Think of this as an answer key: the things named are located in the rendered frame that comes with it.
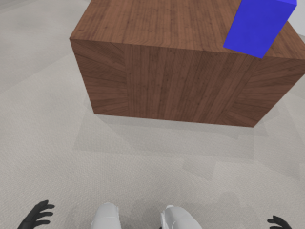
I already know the robot left thigh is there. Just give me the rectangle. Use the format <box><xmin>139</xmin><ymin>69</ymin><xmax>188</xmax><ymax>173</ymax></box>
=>
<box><xmin>91</xmin><ymin>203</ymin><xmax>121</xmax><ymax>229</ymax></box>

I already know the right robot hand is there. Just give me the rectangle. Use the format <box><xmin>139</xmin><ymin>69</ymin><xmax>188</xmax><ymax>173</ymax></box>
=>
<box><xmin>267</xmin><ymin>215</ymin><xmax>292</xmax><ymax>229</ymax></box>

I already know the robot thigh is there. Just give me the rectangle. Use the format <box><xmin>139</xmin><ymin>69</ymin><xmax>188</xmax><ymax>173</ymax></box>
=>
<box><xmin>160</xmin><ymin>206</ymin><xmax>202</xmax><ymax>229</ymax></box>
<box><xmin>91</xmin><ymin>203</ymin><xmax>121</xmax><ymax>229</ymax></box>

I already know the carton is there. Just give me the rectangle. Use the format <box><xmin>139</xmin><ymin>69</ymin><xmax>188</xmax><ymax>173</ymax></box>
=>
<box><xmin>223</xmin><ymin>0</ymin><xmax>297</xmax><ymax>59</ymax></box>

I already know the pedestal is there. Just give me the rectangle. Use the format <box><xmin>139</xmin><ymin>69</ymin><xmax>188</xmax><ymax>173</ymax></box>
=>
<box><xmin>69</xmin><ymin>0</ymin><xmax>305</xmax><ymax>128</ymax></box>

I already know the robot right thigh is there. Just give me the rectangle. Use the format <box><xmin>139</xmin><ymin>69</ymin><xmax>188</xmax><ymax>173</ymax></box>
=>
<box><xmin>160</xmin><ymin>206</ymin><xmax>202</xmax><ymax>229</ymax></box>

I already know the left robot hand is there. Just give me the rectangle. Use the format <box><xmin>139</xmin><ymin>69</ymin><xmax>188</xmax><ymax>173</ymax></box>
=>
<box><xmin>17</xmin><ymin>200</ymin><xmax>55</xmax><ymax>229</ymax></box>

